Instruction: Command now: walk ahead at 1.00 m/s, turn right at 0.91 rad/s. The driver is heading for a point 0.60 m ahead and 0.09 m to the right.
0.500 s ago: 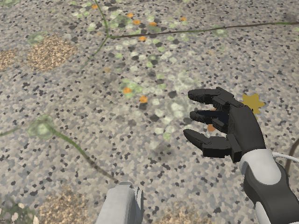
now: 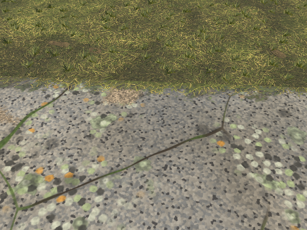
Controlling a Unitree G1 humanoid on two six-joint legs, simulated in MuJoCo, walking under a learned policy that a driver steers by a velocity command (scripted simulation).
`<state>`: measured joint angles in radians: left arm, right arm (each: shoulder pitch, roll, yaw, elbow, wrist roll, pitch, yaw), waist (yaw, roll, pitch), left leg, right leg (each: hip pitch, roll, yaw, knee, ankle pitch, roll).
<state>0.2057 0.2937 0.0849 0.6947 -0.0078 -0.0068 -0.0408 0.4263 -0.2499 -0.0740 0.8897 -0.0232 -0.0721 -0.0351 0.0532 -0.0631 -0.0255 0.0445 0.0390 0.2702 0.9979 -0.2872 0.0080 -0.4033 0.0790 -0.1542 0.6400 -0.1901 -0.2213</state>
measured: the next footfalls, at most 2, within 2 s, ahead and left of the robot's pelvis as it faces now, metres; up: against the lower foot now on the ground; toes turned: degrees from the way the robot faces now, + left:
left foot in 0.38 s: +0.55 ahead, +0.11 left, +0.00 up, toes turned -29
right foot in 0.78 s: +0.69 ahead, -0.25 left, +0.00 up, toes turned -32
